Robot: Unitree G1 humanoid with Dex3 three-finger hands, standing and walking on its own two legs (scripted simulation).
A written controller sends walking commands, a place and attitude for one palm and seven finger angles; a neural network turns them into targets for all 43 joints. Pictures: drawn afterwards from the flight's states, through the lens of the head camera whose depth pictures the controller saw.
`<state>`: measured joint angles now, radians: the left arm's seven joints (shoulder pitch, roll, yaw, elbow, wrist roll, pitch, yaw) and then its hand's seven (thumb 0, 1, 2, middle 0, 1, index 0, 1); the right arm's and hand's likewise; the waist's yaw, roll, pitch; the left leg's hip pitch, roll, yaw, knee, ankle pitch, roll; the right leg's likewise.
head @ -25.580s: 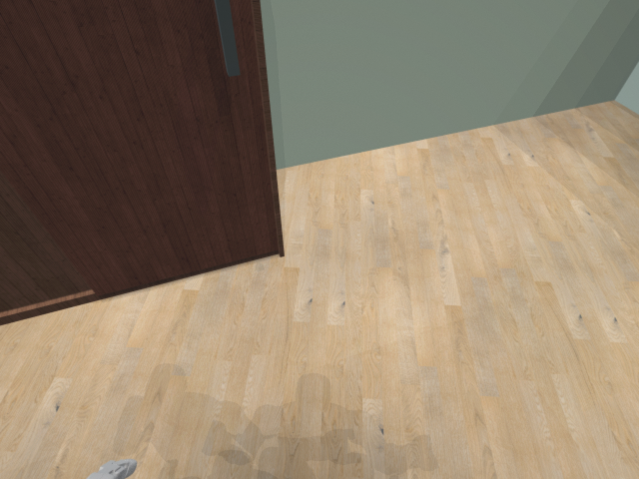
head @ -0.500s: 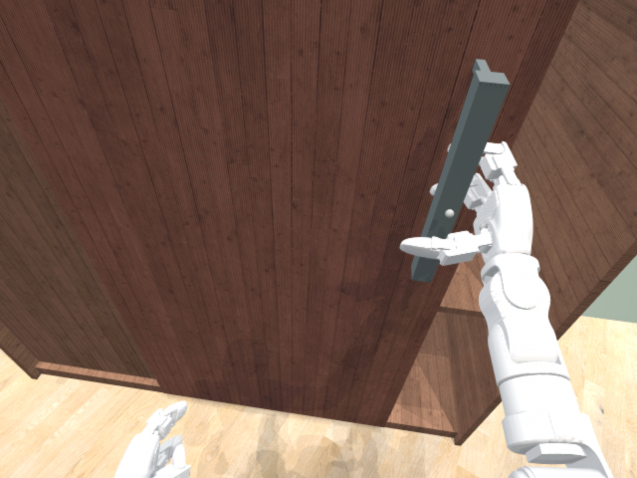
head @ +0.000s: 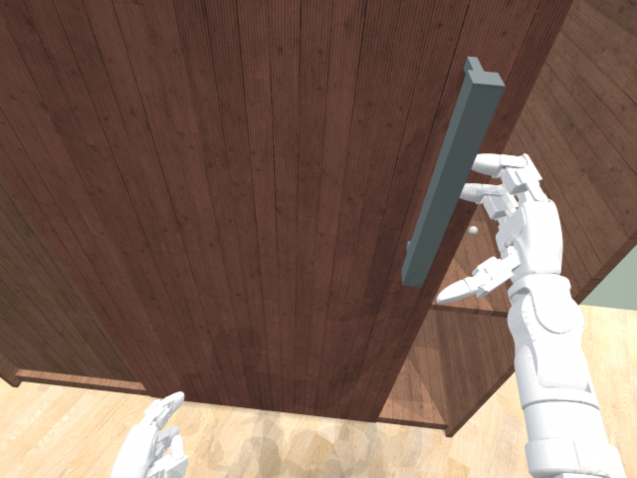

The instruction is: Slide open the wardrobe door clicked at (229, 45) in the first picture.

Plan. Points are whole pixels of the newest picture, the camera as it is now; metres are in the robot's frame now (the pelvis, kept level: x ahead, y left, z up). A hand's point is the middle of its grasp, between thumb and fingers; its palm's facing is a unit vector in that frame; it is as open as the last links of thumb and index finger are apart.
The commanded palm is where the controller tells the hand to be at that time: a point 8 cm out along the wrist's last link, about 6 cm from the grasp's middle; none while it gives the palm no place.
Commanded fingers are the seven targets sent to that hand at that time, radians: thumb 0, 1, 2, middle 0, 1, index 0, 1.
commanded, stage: slip the hand off the handle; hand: right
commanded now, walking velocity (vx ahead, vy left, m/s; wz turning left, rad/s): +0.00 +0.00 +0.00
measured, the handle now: (437, 188) +0.41 -0.11 +0.19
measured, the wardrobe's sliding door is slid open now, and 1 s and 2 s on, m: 0.22 0.22 0.22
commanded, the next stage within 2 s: draw the hand back to the body in 1.10 s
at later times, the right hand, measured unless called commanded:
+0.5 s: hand (519, 231) +0.35 -0.19 +0.18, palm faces -0.05 +1.00 -0.09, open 14.7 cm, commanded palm +0.32 -0.24 +0.18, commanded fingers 0.00 0.55 -0.20 0.25 1.15 0.25 1.15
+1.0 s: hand (544, 315) +0.25 -0.18 +0.18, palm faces -0.03 +0.99 -0.13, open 14.7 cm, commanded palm +0.22 -0.23 +0.18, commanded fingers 0.00 0.55 -0.20 0.25 1.15 0.25 1.15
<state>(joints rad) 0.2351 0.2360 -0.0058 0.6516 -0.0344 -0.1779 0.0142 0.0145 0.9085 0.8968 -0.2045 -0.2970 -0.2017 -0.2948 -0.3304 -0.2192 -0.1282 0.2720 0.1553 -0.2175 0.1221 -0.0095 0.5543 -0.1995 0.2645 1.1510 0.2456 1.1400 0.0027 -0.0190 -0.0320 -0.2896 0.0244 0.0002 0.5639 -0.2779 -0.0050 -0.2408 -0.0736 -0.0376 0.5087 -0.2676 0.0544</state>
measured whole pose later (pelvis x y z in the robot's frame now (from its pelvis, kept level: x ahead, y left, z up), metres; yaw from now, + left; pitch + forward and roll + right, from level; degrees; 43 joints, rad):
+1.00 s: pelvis +0.00 -0.01 +0.00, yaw -2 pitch -3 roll +0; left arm 0.20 0.24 -0.05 0.61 -0.04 -0.20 0.05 0.01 0.91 0.90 -0.21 -0.30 -0.20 -0.30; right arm 0.05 -0.25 -0.16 -0.14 0.25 -0.15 0.26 -0.01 0.56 -0.20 0.26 1.15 0.26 1.15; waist -0.05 -0.04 -0.05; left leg -0.23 0.04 0.03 0.57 -0.29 -0.02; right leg -0.22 -0.06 0.00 0.57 -0.30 0.05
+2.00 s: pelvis -0.01 -0.02 +0.00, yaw -2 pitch -6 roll +0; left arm 0.22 0.21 -0.04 0.67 -0.01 -0.22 0.07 0.02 0.91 0.90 -0.21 -0.30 -0.20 -0.30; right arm 0.38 -0.30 -0.23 -0.40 0.07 -0.09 -0.07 -0.01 0.17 -0.39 0.25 0.92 0.24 0.92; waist -0.07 -0.04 0.01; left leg -0.15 0.05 0.02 0.50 -0.25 -0.04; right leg -0.15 -0.05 -0.01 0.52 -0.27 0.03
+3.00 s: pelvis +0.00 -0.02 +0.01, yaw -1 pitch -5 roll +1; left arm 0.19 0.22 -0.03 0.66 0.01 -0.14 0.07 0.01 0.91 0.90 -0.21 -0.30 -0.20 -0.30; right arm 0.40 -0.34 -0.36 -0.37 0.06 -0.10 -0.09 0.02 -0.89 -0.90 0.22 0.30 0.21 0.30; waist -0.07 -0.05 0.03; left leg -0.09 0.03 0.01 0.39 -0.21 -0.04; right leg -0.10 -0.07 -0.03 0.45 -0.25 0.02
